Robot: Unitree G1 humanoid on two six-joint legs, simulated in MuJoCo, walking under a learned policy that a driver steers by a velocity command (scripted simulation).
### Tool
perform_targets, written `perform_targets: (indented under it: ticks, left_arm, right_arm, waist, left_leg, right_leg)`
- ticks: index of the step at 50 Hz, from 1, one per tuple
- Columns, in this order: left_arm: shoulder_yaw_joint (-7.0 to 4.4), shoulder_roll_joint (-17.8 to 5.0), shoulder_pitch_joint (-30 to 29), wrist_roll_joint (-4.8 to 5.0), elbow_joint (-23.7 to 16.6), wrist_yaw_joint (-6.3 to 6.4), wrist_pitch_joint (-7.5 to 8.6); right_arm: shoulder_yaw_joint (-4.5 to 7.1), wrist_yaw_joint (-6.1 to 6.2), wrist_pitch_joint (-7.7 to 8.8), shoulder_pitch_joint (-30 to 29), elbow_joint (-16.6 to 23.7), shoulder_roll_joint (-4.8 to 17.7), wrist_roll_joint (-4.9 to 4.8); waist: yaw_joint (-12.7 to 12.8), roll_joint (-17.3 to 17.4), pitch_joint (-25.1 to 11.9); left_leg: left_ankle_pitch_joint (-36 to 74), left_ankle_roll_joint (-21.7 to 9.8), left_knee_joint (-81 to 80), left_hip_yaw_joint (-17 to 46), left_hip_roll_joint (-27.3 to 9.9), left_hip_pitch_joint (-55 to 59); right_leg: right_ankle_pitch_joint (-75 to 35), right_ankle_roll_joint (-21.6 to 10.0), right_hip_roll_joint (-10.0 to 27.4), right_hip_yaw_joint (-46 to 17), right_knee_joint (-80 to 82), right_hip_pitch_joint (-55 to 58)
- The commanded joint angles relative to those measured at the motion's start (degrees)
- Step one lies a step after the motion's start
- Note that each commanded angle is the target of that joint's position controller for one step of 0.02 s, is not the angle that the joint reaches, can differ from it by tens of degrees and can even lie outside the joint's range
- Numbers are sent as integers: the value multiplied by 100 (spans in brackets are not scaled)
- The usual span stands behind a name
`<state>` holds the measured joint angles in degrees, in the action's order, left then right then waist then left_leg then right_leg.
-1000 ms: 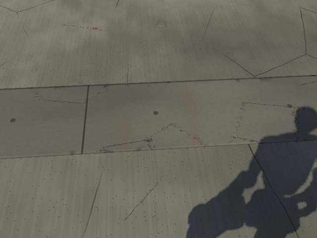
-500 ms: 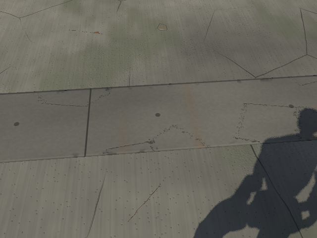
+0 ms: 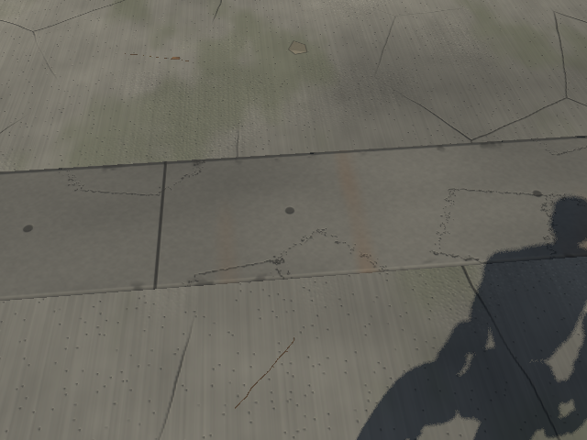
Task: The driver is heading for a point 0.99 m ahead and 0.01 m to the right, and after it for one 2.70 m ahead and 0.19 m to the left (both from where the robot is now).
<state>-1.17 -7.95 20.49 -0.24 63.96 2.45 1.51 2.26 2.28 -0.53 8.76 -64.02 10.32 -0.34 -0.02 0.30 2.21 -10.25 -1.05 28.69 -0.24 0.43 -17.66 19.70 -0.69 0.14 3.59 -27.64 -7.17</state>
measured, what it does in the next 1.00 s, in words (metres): walks ahead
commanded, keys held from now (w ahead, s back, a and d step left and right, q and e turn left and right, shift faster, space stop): no key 0.44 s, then w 0.56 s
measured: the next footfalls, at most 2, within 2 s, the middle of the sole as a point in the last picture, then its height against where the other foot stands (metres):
right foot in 1.26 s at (353, 429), level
left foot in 1.82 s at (251, 311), level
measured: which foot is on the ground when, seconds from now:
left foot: down 0.00-1.00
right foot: down 0.00-0.76, up 0.78-1.00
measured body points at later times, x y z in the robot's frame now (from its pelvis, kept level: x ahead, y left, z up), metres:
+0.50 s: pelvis +0.01 +0.00 +0.00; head +0.02 +0.00 +0.45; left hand -0.04 +0.22 -0.16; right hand +0.05 -0.24 -0.16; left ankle +0.05 +0.11 -0.73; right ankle -0.05 -0.11 -0.74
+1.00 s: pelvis +0.18 +0.05 +0.01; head +0.18 +0.06 +0.46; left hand +0.31 +0.31 -0.12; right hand +0.12 -0.18 -0.14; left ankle +0.11 +0.14 -0.74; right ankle +0.27 -0.12 -0.65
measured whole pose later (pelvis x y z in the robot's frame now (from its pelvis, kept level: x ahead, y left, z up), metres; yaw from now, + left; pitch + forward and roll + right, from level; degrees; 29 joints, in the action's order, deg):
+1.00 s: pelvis +0.18 +0.05 +0.01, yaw +0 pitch +1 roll +1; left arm -4.4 -14.2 9.3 1.4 53.1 0.2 5.0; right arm 1.1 -0.4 5.7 23.9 -64.2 9.3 0.2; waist -3.0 -2.2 -1.4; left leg -14.1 -3.3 14.3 -4.5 2.7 -1.4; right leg 6.2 -2.7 7.7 -0.2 -59.0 -39.0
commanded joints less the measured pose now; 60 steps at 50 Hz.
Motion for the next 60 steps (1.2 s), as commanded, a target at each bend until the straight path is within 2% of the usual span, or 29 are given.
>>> perform_targets:
  ticks: [1, 22, 23, 24, 25, 26, 27, 28, 29, 30, 32, 33, 34, 35, 36, 37, 38, 39, 40, 41, 42, 43, 45, 48, 50, 53, 56, 58, 60]
  left_arm:
    - [-67, -437, 578, 2, -22, 9, 17]
    - [-67, -418, 687, 7, -56, 1, 19]
    - [-69, -395, 815, 16, 4, 5, 11]
    - [-110, -508, 849, 50, 8, 17, -4]
    - [-166, -681, 795, 84, -62, 37, -10]
    - [-213, -822, 906, 122, -107, 53, 13]
    - [-287, -1047, 976, 161, -136, 59, 67]
    - [-358, -1213, 893, 167, -176, 57, 135]
    - [-358, -1145, 893, 122, -204, 46, 212]
    - [-348, -1061, 900, 104, -217, 18, 276]
    - [-344, -1014, 805, 162, -284, -51, 313]
    - [-347, -1053, 738, 173, -318, -81, 298]
    - [-354, -1122, 586, 185, -361, -108, 271]
    - [-355, -1164, 509, 179, -397, -130, 249]
    - [-345, -1198, 461, 157, -434, -139, 258]
    - [-295, -1075, 191, 158, -524, -151, 292]
    - [-166, -590, 116, 130, -797, -150, 381]
    - [-150, -474, -4, 233, -913, -156, 507]
    - [-195, -672, -198, 380, -1021, -194, 573]
    - [-220, -816, -338, 375, -1055, -215, 593]
    - [-269, -851, -351, 295, -1025, -193, 590]
    - [-332, -919, -304, 219, -1001, -174, 545]
    - [-364, -852, -243, 211, -957, -208, 431]
    - [-345, -740, -876, 153, -1209, -224, 349]
    - [-299, -686, -1473, 135, -1443, -248, 362]
    - [-228, -656, -2190, 168, -1660, -333, 404]
    - [-186, -693, -2654, 199, -1835, -440, 440]
    - [-183, -762, -2791, 207, -1942, -520, 478]
    - [-270, -990, -2448, 204, -1922, -556, 506]
  right_arm:
    - [71, 16, 38, 63, 151, 530, -2]
    - [59, 28, 32, 142, 114, 528, -12]
    - [47, 27, 27, 238, 58, 476, -12]
    - [67, 27, 23, 271, 43, 507, -39]
    - [95, 24, 42, 243, 64, 552, -63]
    - [102, 5, 101, 25, 172, 557, -69]
    - [85, -42, 203, -253, 320, 477, -105]
    - [61, -97, 309, -455, 438, 408, -117]
    - [75, -145, 394, -574, 515, 453, -134]
    - [88, -183, 463, -624, 583, 492, -164]
    - [96, -255, 578, -669, 669, 522, -218]
    - [106, -285, 609, -623, 651, 497, -211]
    - [113, -316, 619, -305, 526, 417, -208]
    - [169, -330, 603, 261, 292, 441, -206]
    - [281, -317, 570, 940, 61, 600, -197]
    - [418, -288, 561, 1784, -113, 901, -192]
    - [557, -244, 577, 2594, -136, 1638, -137]
    - [387, -297, 671, 2466, -171, 1303, -5]
    - [270, -302, 749, 1809, 3, 1057, -24]
    - [164, -336, 777, 1266, 179, 772, -30]
    - [99, -378, 779, 937, 280, 698, -12]
    - [56, -392, 770, 827, 320, 632, 11]
    - [10, -351, 723, 1081, 251, 575, 41]
    - [20, -230, 695, 1442, 202, 814, 59]
    - [17, -170, 654, 1494, 262, 857, 70]
    - [46, -124, 630, 1688, 319, 950, 33]
    - [83, -116, 592, 1977, 252, 961, -35]
    - [120, -110, 551, 2003, 239, 992, -53]
    - [175, -109, 511, 1853, 296, 1135, -34]
  waist:
    - [4, -55, 79]
    - [5, -65, 81]
    - [17, -102, -39]
    - [27, -222, 75]
    - [56, -423, 273]
    - [177, -606, 511]
    - [267, -916, 775]
    - [295, -1035, 1047]
    - [311, -930, 1155]
    - [296, -835, 1175]
    - [247, -625, 1021]
    - [198, -595, 896]
    - [8, -610, 760]
    - [-229, -602, 543]
    - [-525, -569, 239]
    - [-974, -112, -102]
    - [-1099, 1557, -639]
    - [-879, 1466, -838]
    - [-576, 938, -243]
    - [-386, 525, 28]
    - [-212, 242, 182]
    - [-83, 268, 232]
    - [-6, 368, 235]
    - [-64, 218, 365]
    - [-165, 189, 442]
    - [-353, 285, 530]
    - [-437, 295, 660]
    - [-367, 349, 645]
    - [-58, 544, 286]
  left_leg:
    - [676, -272, -319, 306, -252, 749]
    - [862, -254, -267, 290, -250, 790]
    - [219, -253, -228, 190, -159, 826]
    - [-764, -252, -43, 18, 11, 649]
    - [-1693, -251, 231, -165, 173, 243]
    - [-2007, -250, 625, -264, 223, -340]
    - [-1630, -255, 1187, -431, 196, -936]
    - [-1320, -311, 1695, -278, -94, -1393]
    - [-1511, -362, 2089, -111, -304, -1939]
    - [-1712, -401, 2253, 17, -467, -2365]
    - [-1668, -428, 1593, -54, -546, -2223]
    - [-1462, -399, 1175, -280, -412, -1652]
    - [-1020, -362, 753, -571, -201, -735]
    - [-488, -310, 506, -837, 106, 373]
    - [-312, -314, 443, -929, 348, 1320]
    - [-484, -546, 65, -139, -140, 2212]
    - [-1239, -1374, -1163, 2742, -1761, 3145]
    - [-1661, -1779, -1951, 4490, -2364, 3028]
    - [-1933, -1610, -1869, 3929, -2374, 2586]
    - [-1658, -1343, -1847, 3033, -2093, 2141]
    - [-1110, -1146, -1934, 2312, -1830, 1721]
    - [-582, -968, -2006, 1703, -1544, 1392]
    - [267, -883, -2097, 1054, -1262, 1181]
    - [1112, -1007, -2211, 756, -1284, 1270]
    - [1228, -1002, -2271, 577, -1244, 1284]
    - [1132, -954, -2397, 342, -1188, 1312]
    - [1169, -936, -2278, 244, -1364, 1768]
    - [1556, -875, -2035, 187, -1512, 2174]
    - [3108, -756, -1456, 99, -1571, 2442]
  right_leg:
    - [-421, -107, 231, -249, 712, -923]
    - [-609, -118, 227, -256, 719, -874]
    - [-8, -159, 204, -242, 789, -821]
    - [838, -286, 235, -347, 872, -896]
    - [1719, -493, 403, -632, 1012, -944]
    - [2474, -753, 785, -1163, 1328, -862]
    - [2847, -1061, 1399, -1924, 1764, -651]
    - [2694, -1318, 1933, -2507, 1972, -571]
    - [2184, -1425, 2147, -2696, 1994, -250]
    - [1627, -1405, 2172, -2639, 1901, 140]
    - [806, -1162, 1896, -2070, 1702, 456]
    - [554, -1053, 1673, -1709, 1613, 245]
    - [393, -951, 1438, -1328, 1422, -260]
    - [-4, -867, 1215, -1042, 1095, -836]
    - [-946, -763, 1000, -814, 514, -1208]
    - [-1757, -479, 651, -325, -936, -1717]
    - [-604, -1, -127, 228, -3411, -3000]
    - [996, -110, -262, -805, -4715, -3594]
    - [687, -324, 132, -1014, -5193, -4134]
    - [74, -470, 445, -919, -5105, -4120]
    - [-431, -515, 655, -829, -4739, -3942]
    - [-711, -512, 803, -766, -4352, -3591]
    - [-971, -419, 854, -590, -3986, -3299]
    - [-1395, -184, 877, -459, -3283, -3750]
    - [-1807, -86, 837, -408, -2408, -3839]
    - [-2336, -54, 619, -187, -1314, -3517]
    - [-2354, -161, 507, -167, -739, -3474]
    - [-2109, -316, 438, -167, -464, -3394]
    - [-1728, -508, 182, -26, -346, -2645]
Keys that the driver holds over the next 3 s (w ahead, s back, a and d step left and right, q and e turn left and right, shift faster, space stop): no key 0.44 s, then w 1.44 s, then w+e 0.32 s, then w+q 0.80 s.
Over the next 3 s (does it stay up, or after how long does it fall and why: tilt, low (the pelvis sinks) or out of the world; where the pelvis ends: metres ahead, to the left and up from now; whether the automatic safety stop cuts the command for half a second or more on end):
stays up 1.32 0.03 -0.02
